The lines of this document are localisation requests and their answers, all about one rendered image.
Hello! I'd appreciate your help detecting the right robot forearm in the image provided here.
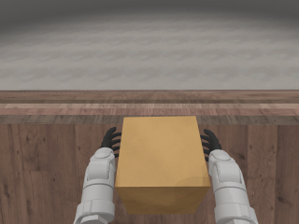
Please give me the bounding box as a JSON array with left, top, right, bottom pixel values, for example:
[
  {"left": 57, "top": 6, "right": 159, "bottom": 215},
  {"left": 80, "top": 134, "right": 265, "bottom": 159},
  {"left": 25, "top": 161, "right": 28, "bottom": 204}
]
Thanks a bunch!
[{"left": 208, "top": 149, "right": 259, "bottom": 224}]

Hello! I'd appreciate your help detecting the left robot hand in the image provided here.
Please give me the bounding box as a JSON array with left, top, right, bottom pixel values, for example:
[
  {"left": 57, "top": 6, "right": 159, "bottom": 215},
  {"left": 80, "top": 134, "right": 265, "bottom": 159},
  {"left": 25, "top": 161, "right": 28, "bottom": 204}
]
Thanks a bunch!
[{"left": 100, "top": 127, "right": 122, "bottom": 158}]

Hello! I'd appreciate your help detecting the right robot hand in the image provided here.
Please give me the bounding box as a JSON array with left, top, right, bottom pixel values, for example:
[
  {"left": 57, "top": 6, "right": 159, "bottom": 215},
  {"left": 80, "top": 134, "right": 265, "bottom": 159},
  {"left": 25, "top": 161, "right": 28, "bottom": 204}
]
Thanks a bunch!
[{"left": 200, "top": 129, "right": 221, "bottom": 162}]

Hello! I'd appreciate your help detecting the left robot forearm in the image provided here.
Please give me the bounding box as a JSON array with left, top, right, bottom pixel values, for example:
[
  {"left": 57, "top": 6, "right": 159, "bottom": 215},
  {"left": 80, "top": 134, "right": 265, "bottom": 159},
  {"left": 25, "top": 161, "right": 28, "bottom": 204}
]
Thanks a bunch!
[{"left": 73, "top": 147, "right": 116, "bottom": 224}]

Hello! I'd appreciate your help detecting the carton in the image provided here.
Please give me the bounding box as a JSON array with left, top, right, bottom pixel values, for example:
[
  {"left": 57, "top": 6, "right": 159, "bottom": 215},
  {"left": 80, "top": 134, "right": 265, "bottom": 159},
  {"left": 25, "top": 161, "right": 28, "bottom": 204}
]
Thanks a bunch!
[{"left": 115, "top": 116, "right": 211, "bottom": 215}]

